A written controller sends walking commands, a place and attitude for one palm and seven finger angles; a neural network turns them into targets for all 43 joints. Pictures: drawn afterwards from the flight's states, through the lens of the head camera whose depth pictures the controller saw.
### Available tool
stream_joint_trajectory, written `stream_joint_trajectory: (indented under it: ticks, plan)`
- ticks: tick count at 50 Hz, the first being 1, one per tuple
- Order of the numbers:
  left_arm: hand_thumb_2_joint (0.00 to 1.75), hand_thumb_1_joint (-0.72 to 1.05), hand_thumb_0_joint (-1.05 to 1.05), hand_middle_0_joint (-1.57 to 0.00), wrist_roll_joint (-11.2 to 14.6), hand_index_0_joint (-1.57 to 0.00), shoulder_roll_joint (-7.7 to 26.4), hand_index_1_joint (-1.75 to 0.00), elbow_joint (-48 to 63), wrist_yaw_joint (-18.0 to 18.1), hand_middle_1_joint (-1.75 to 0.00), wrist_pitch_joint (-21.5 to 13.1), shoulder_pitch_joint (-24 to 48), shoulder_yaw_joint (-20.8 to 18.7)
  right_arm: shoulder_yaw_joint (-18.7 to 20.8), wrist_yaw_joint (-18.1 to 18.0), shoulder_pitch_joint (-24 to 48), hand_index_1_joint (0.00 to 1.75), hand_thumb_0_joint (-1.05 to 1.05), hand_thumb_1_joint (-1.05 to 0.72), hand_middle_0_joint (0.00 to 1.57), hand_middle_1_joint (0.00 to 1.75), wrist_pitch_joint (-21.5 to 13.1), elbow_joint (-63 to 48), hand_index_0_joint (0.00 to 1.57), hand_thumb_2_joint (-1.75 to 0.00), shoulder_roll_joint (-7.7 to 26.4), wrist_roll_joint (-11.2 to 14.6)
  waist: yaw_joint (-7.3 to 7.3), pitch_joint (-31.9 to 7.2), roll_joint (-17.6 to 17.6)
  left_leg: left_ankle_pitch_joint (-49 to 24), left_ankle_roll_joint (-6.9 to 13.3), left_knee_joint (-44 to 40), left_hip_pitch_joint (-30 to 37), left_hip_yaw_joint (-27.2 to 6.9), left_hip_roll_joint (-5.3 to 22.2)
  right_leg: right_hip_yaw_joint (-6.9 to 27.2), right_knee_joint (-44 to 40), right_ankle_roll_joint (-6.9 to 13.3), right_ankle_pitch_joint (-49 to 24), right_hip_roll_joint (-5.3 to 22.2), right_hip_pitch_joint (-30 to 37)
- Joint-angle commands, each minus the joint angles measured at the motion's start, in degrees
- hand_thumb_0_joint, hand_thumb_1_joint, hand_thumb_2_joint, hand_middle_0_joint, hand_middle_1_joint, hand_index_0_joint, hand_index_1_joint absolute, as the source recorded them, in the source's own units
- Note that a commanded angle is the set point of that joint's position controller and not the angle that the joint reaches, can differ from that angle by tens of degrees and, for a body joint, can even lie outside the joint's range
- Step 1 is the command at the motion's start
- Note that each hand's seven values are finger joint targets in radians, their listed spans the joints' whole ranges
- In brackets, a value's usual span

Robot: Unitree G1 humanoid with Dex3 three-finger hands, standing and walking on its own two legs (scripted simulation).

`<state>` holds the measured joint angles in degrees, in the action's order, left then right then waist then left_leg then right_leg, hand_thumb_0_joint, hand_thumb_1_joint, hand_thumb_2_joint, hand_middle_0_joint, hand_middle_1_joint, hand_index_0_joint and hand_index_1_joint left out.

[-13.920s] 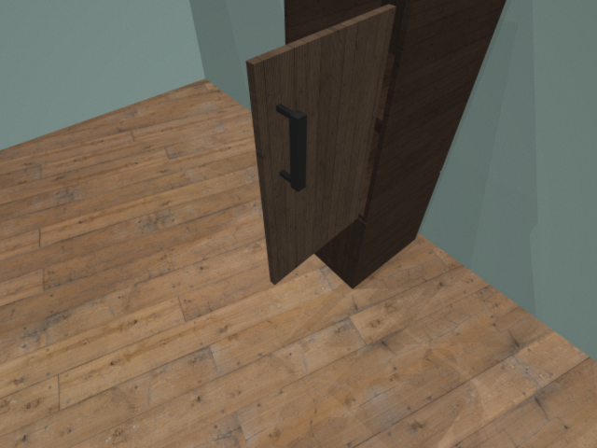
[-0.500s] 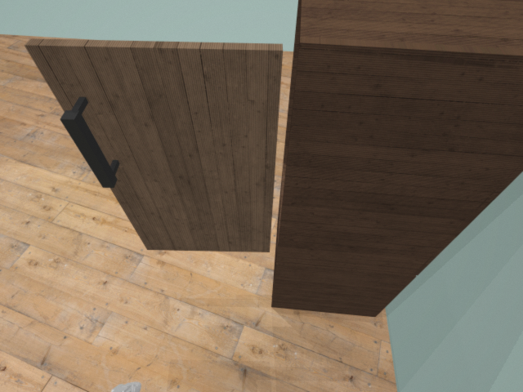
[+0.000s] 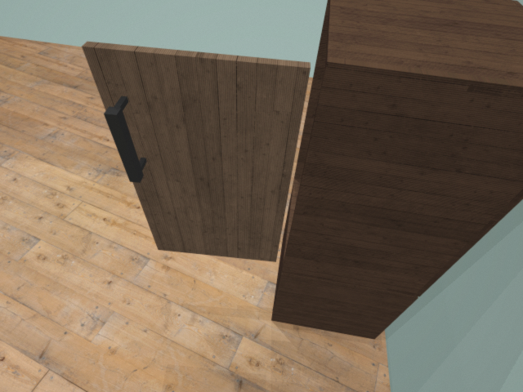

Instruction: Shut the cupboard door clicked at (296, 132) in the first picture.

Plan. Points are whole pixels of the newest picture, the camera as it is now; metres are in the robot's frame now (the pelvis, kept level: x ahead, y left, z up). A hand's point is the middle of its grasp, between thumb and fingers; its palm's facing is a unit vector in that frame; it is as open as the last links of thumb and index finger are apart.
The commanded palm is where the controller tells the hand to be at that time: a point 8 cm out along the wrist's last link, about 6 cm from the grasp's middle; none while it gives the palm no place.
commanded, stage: come to a stop and stand still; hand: left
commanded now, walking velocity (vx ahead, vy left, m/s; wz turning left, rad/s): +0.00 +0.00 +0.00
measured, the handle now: (129, 141) +0.50 +0.29 +0.09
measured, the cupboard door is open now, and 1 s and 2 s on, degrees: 94 94 94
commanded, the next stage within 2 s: look again from close up in 0.38 s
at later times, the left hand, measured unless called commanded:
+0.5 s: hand out of the picture +0.02 +0.18 -0.18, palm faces -0.01 -0.98 -0.17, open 7.3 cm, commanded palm none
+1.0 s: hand out of the picture +0.01 +0.18 -0.18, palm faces +0.01 -0.98 -0.21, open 7.3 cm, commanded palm none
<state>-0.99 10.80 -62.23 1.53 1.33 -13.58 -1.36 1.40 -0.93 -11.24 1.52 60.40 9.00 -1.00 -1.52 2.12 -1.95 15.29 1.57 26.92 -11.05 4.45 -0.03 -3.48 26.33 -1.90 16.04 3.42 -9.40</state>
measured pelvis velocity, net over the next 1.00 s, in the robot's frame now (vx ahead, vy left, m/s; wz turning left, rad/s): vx -0.02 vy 0.00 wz -0.01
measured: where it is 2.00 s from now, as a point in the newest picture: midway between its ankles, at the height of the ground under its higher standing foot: outside the picture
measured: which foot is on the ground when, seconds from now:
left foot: down 0.00-1.00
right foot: down 0.00-1.00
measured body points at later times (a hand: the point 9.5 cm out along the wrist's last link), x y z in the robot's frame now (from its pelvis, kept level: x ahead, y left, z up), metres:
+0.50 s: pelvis +0.02 +0.01 +0.00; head +0.03 +0.02 +0.45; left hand +0.02 +0.23 -0.16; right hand -0.01 -0.21 -0.15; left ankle -0.01 +0.10 -0.74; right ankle -0.02 -0.14 -0.74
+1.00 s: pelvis -0.02 +0.00 -0.01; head -0.04 +0.01 +0.44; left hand +0.01 +0.23 -0.16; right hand +0.04 -0.24 -0.15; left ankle -0.01 +0.10 -0.74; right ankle -0.02 -0.14 -0.74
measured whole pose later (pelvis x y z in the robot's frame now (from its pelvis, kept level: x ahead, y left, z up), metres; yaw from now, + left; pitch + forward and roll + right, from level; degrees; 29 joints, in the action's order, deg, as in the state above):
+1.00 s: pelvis -0.02 +0.00 -0.01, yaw -1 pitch -3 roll +0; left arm -1.2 10.4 -57.2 2.6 0.1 -17.2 0.8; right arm 0.4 -0.5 -12.4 0.7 57.6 10.4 -0.9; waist -0.2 0.7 -0.5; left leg 16.2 1.5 31.5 -12.0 4.8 1.0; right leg -3.0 30.3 -1.5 16.6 2.7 -10.3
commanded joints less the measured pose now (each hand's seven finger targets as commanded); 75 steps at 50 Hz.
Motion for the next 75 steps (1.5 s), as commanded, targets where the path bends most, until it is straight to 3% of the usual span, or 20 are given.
stream_joint_trajectory:
  ticks: [1, 11, 23, 24, 25, 26, 28, 30, 35, 44, 57, 60, 63, 64, 66, 68, 69, 70, 72, 75]
  plan:
    - [0.9, 0.9, 0.0, -0.2, 0.0, -0.2, 4.43, -0.3, 1.53, -0.04, -0.3, -1.47, -1.62, -0.12, 1.24, -0.56, -3.48, 0.3, 0.0, -0.9, 0.2, 0.3, -1.28, -1.27, 0.2, -0.9, 7.57, 0.31, 1.36, 1.27, 2.74, -1.7, -0.8, -10.27, -0.88, -7.02, 6.62, 3.96, -5.93, 2.13, -3.8, 3.26, -1.47]
    - [0.9, 0.9, 0.0, -0.2, 0.23, -0.2, 3.68, -0.3, -1.05, 0.28, -0.3, -2.25, -4.57, 0.67, 0.34, -1.05, -5.9, 0.3, 0.0, -0.9, 0.2, 0.3, -2.4, 1.18, 0.2, -0.9, 6.61, 0.52, 1.57, 0.38, 1.96, -14.29, -1.0, -9.14, 3.95, -5.6, 6.44, 3.77, -6.91, 1.8, -9.86, 4.04, -0.27]
    - [0.9, 0.9, 0.0, -0.2, 0.56, -0.2, 3.05, -0.3, -2.12, 0.61, -0.3, -2.2, -5.49, 0.81, -0.14, -1.36, -9.15, 0.3, 0.0, -0.9, 0.2, 0.3, -2.61, 3.84, 0.2, -0.9, 5.07, 0.46, 1.32, 1.77, 2.6, -15.45, -1.11, -9.46, 2.88, -5.33, 6.06, 3.08, -6.89, 2.0, -10.89, 4.04, 1.88]
    - [0.9, 0.9, 0.0, -0.2, 0.14, -0.2, 10.84, -0.3, 3.01, 0.66, -0.3, -2.61, -3.65, 1.28, -0.42, -0.75, -9.46, 0.3, 0.0, -0.9, 0.2, 0.3, -3.42, -2.26, 0.2, -0.9, 7.94, -0.04, 2.15, 3.87, 11.05, -24.46, -1.71, -10.44, 3.49, -7.68, 3.32, 2.26, -0.99, 3.77, -9.35, 0.58, 1.5]
    - [0.9, 0.9, 0.0, -0.2, -0.01, -0.2, 6.93, -0.3, 3.06, 1.18, -0.3, -2.3, -5.97, 0.42, 1.09, -1.23, -8.19, 0.3, 0.0, -0.9, 0.2, 0.3, -4.2, -2.49, 0.2, -0.9, 9.24, -0.38, 0.9, -0.67, 7.22, -31.52, -0.92, -3.31, 3.59, -8.35, 7.13, 2.05, 1.08, 3.23, -7.77, 1.79, -0.83]
    - [0.9, 0.9, 0.0, -0.2, 0.11, -0.2, 4.92, -0.3, 2.18, 1.42, -0.3, -2.67, -6.65, 0.51, 0.99, -1.34, -8.83, 0.3, 0.0, -0.9, 0.2, 0.3, -4.17, -2.15, 0.2, -0.9, 7.22, -0.34, 1.34, -6.43, 6.86, -34.32, -0.15, -1.47, 6.19, -7.92, 6.92, 1.65, 1.43, 3.98, -11.51, 1.78, 0.7]
    - [0.9, 0.9, 0.0, -0.2, 0.31, -0.2, 5.07, -0.3, 3.08, 1.51, -0.3, -2.75, -7.94, 0.5, 1.02, -1.38, -8.99, 0.3, 0.0, -0.9, 0.2, 0.3, -3.51, -3.44, 0.2, -0.9, 6.46, -0.03, 1.21, -8.04, 3.43, -26.12, 0.73, 0.5, 4.52, -7.32, 6.12, 2.45, 0.91, 4.14, -15.36, 3.03, 1.44]
    - [0.9, 0.9, 0.0, -0.2, -0.03, -0.2, 5.9, -0.3, 3.96, 1.63, -0.3, -2.76, -7.55, 0.34, 0.85, -1.05, -8.05, 0.3, 0.0, -0.9, 0.2, 0.3, -2.95, -4.43, 0.2, -0.9, 6.17, 0.0, 1.44, -5.1, -2.34, -17.04, 0.26, 2.18, 0.08, -5.73, 4.93, 4.32, 0.67, 4.18, -21.54, 4.72, 1.33]
    - [0.9, 0.9, 0.0, -0.2, -0.06, -0.2, 6.76, -0.3, 5.6, 1.96, -0.3, -2.75, -8.02, 0.31, 0.85, -0.91, -7.79, 0.3, 0.0, -0.9, 0.2, 0.3, -2.34, -4.33, 0.2, -0.9, 5.89, 0.04, 1.68, -1.44, 1.33, -18.75, -0.38, 2.95, -1.33, -4.3, 4.83, 4.69, 2.54, 4.17, -26.74, 4.94, -0.59]
    - [0.9, 0.9, 0.0, -0.2, -0.24, -0.2, 7.25, -0.3, 7.61, 1.59, -0.3, -2.05, -6.15, 0.53, 0.56, -0.22, -3.71, 0.3, 0.0, -0.9, 0.2, 0.3, -1.67, -5.04, 0.2, -0.9, 7.35, 0.34, 1.56, 3.22, 0.46, -8.86, -0.14, -0.89, -2.05, -4.6, 5.24, 5.12, -1.47, 3.14, -9.77, 3.61, -4.99]
    - [0.9, 0.9, 0.0, -0.2, -0.42, -0.2, 6.36, -0.3, 6.45, 1.11, -0.3, -1.81, -7.79, 0.46, 0.51, 0.29, -4.56, 0.3, 0.0, -0.9, 0.2, 0.3, -1.16, -4.21, 0.2, -0.9, 7.8, 0.31, 1.74, 3.9, 2.79, 8.36, -0.19, -6.43, -5.71, -6.33, 5.23, 5.22, -6.32, 2.76, 6.88, 3.12, -7.34]
    - [0.9, 0.9, 0.0, -0.2, -0.68, -0.2, 7.46, -0.3, 6.45, 1.07, -0.3, -1.49, -8.38, -0.23, 0.61, 0.47, -6.49, 0.3, 0.0, -0.9, 0.2, 0.3, -0.53, -3.96, 0.2, -0.9, 7.79, 0.07, 1.78, 3.91, 2.51, 12.74, -0.16, -4.65, -6.85, -5.26, 3.93, 6.5, -7.62, 3.58, 15.09, 4.43, -8.77]
    - [0.9, 0.9, 0.0, -0.2, -0.61, -0.2, 9.25, -0.3, 6.48, 1.12, -0.3, -1.19, -8.43, -1.23, 0.79, 0.77, -8.81, 0.3, 0.0, -0.9, 0.2, 0.3, 0.18, -3.66, 0.2, -0.9, 6.64, -0.14, 2.18, 4.78, -3.66, 11.19, -0.91, 3.6, -6.36, -1.76, 0.92, 11.16, -12.5, 5.66, 22.93, 8.84, -12.85]
    - [0.9, 0.9, 0.0, -0.2, -0.59, -0.2, 10.31, -0.3, 6.94, 1.23, -0.3, -1.14, -7.63, -1.71, 0.85, 0.8, -10.44, 0.3, 0.0, -0.9, 0.2, 0.3, 0.37, -3.41, 0.2, -0.9, 6.2, -0.09, 2.79, 3.82, -6.93, 9.2, -1.23, 8.2, -4.46, -0.27, 0.27, 12.66, -14.72, 6.69, 23.74, 11.09, -13.87]
    - [0.9, 0.9, 0.0, -0.2, -0.52, -0.2, 10.84, -0.3, 7.85, 1.37, -0.3, -0.98, -4.17, -2.35, 1.08, 0.86, -14.05, 0.3, 0.0, -0.9, 0.2, 0.3, 0.28, -2.54, 0.2, -0.9, 4.87, -0.16, 4.61, 3.56, -7.13, 7.98, -1.24, 9.46, 0.58, 0.16, 0.83, 11.69, -14.27, 7.29, 22.4, 12.83, -18.41]
    - [0.9, 0.9, 0.0, -0.2, -0.41, -0.2, 9.08, -0.3, 8.62, 0.87, -0.3, -0.62, -2.53, -2.04, 0.83, 0.83, -18.54, 0.3, 0.0, -0.9, 0.2, 0.3, -0.52, -1.68, 0.2, -0.9, 5.7, -0.12, 5.82, 4.1, 2.27, 11.19, 0.15, -2.18, 2.67, -4.52, 3.02, 5.11, -2.05, 4.66, 19.12, 6.48, -20.35]
    - [0.9, 0.9, 0.0, -0.2, -0.34, -0.2, 5.98, -0.3, 9.3, 0.51, -0.3, -0.26, -2.95, -1.58, 1.44, 0.41, -19.84, 0.3, 0.0, -0.9, 0.2, 0.3, -0.95, -1.56, 0.2, -0.9, 8.95, -0.5, 5.79, 5.44, 15.41, 19.79, 2.44, -11.86, 2.04, -15.76, 10.39, -1.91, 12.28, 2.49, 16.85, -0.04, -23.8]
    - [0.9, 0.9, 0.0, -0.2, -0.61, -0.2, 3.83, -0.3, 9.46, 0.55, -0.3, -0.31, -3.47, -1.03, 1.85, -0.06, -19.72, 0.3, 0.0, -0.9, 0.2, 0.3, -1.33, -1.6, 0.2, -0.9, 11.17, -0.59, 5.0, 6.75, 21.59, 26.93, 5.02, -20.69, 0.38, -25.72, 15.75, -3.17, 24.5, 1.65, 16.04, -2.57, -26.13]
    - [0.9, 0.9, 0.0, -0.2, -0.81, -0.2, 3.51, -0.3, 7.81, 0.21, -0.3, -0.67, -5.55, -0.87, 1.05, -0.19, -13.96, 0.3, 0.0, -0.9, 0.2, 0.3, -1.59, -2.79, 0.2, -0.9, 9.94, -0.22, 1.84, 5.83, 11.81, 23.52, 7.49, -21.46, -4.44, -24.65, 16.26, 1.72, 35.87, 2.69, 10.07, 1.73, -24.05]
    - [0.9, 0.9, 0.0, -0.2, -0.7, -0.2, 1.94, -0.3, 7.28, -0.45, -0.3, -1.27, -4.66, -0.85, 0.16, -0.4, -13.32, 0.3, 0.0, -0.9, 0.2, 0.3, -2.83, -2.25, 0.2, -0.9, 8.26, -0.32, 1.49, 5.21, 2.74, 8.7, 8.4, -19.89, -2.58, -17.56, 14.6, 0.04, 32.87, 1.59, 5.2, 3.31, -22.59]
